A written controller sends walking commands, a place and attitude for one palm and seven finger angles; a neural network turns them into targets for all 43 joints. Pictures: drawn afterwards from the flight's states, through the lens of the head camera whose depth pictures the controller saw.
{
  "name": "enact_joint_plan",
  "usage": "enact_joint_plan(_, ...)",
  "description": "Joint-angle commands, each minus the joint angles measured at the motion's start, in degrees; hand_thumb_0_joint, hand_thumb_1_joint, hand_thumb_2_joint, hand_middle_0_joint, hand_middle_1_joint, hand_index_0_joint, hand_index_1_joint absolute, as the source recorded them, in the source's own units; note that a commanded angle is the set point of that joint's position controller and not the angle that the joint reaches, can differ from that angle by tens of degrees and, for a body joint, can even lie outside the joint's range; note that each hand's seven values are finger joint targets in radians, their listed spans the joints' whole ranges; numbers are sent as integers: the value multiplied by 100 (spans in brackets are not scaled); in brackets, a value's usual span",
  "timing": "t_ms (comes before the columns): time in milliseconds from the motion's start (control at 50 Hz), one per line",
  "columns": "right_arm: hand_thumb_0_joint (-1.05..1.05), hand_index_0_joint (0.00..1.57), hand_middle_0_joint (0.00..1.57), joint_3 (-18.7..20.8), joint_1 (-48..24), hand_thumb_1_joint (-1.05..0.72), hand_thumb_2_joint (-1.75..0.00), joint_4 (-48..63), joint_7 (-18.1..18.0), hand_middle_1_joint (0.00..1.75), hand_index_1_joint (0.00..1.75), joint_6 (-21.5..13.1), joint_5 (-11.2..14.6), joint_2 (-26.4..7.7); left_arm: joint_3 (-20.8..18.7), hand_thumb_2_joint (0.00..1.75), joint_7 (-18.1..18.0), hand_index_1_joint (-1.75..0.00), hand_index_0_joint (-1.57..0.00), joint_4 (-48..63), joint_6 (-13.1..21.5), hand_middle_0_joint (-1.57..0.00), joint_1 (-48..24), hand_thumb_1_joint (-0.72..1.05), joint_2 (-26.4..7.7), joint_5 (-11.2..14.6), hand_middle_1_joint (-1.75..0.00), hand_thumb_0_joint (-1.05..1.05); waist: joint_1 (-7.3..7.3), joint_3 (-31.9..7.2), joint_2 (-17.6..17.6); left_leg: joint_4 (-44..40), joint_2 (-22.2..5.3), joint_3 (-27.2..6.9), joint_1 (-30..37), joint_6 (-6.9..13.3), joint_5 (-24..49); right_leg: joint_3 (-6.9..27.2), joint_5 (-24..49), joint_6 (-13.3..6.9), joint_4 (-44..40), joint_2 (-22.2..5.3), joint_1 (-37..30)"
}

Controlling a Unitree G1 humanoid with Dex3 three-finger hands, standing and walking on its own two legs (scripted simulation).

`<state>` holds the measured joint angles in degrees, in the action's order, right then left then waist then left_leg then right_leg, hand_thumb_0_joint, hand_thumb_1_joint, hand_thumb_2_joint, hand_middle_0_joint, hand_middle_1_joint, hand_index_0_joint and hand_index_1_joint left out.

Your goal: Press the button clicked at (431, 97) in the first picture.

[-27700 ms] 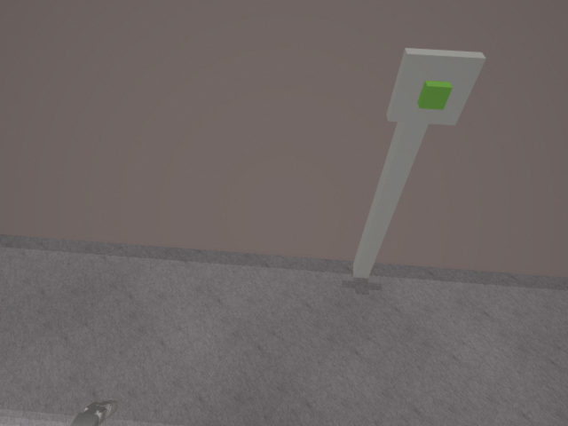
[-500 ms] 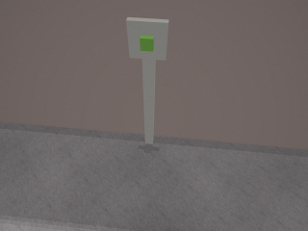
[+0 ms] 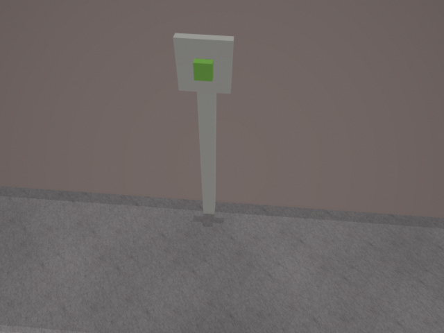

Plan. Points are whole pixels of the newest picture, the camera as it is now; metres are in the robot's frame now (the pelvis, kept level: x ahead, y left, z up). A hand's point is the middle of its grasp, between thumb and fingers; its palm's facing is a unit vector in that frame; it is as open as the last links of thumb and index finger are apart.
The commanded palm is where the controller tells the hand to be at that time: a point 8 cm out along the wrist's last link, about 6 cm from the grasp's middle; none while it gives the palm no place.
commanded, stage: let the arm hang, fingers relaxed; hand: left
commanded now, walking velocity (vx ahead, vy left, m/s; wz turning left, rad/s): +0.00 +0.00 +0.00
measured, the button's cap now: (203, 69) +0.77 +0.10 +0.08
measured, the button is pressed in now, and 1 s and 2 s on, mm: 0 0 0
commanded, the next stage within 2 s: stand and wait in 0.06 s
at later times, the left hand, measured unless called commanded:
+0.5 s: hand out of the picture +0.00 +0.16 -0.17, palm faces +0.04 -0.98 -0.18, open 7.3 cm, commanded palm none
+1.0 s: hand out of the picture +0.02 +0.15 -0.17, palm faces +0.03 -0.98 -0.19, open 7.3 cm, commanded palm none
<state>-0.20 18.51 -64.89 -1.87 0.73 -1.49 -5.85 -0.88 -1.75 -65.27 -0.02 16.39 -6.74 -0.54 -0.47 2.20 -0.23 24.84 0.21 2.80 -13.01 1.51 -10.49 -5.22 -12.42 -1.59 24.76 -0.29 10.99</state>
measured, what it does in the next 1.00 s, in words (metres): stands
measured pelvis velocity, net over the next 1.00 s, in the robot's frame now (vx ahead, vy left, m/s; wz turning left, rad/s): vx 0.03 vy -0.02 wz -0.01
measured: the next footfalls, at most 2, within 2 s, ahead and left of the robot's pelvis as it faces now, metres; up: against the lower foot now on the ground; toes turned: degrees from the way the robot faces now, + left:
none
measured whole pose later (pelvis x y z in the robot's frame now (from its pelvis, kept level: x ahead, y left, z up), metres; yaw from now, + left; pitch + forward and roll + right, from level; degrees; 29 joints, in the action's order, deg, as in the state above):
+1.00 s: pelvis +0.03 -0.02 +0.00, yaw +0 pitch -2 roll +0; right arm -0.3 14.8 -66.5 -2.2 0.4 -1.2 -7.9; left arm -0.7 -1.7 -66.3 0.9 15.1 -8.3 -0.3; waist -0.2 3.7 0.2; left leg 21.7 -0.9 2.7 -8.7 0.0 -11.1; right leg -5.1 -12.9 -2.7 21.3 1.1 6.7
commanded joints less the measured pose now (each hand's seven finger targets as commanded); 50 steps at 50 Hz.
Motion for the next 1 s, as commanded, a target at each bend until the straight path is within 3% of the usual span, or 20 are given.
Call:
enact_joint_plan(0, 0, 20, 20, 106, 400, -90, -90, 132, -33, 30, 30, -76, 35, -510, -88, 90, -49, -30, -20, 70, 75, -20, 487, 90, -585, -12, -30, 0, 32, 321, 160, -638, -573, -670, -168, 73, -227, 685, -248, -146, -652, -581, 185)
enact_joint_plan(140, 0, 20, 20, 97, 339, -90, -90, 94, -44, 30, 30, -92, 44, -573, -81, 90, -55, -30, -20, 42, 104, -20, 457, 90, -573, -2, -30, 0, 7, 207, 144, -592, -610, -621, 87, 53, 180, 673, 25, -133, -658, -594, 110)
enact_joint_plan(480, 0, 20, 20, 87, 155, -90, -90, 24, -43, 30, 30, -85, 65, -661, -66, 90, -56, -30, -20, 9, 126, -20, 427, 90, -681, 3, -30, 0, 28, 327, -38, -605, -614, -545, 259, 28, 336, 705, 101, -121, -813, -612, 67)
enact_joint_plan(580, 0, 20, 20, 88, 117, -90, -90, 6, -50, 30, 30, -105, 67, -712, -74, 90, -53, -30, -20, 29, 143, -20, 387, 90, -720, 5, -30, 0, 27, 207, 88, -602, -639, -533, 345, 22, 538, 701, 345, -130, -797, -621, -58)
enact_joint_plan(980, 0, 20, 20, 109, -26, -90, -90, -18, -58, 30, 30, -102, 68, -863, -91, 90, -37, -30, -20, 34, 162, -20, 236, 90, -870, 9, -30, 0, 36, 273, -18, -643, -656, -519, 428, 0, 530, 723, 400, -140, -906, -626, -115)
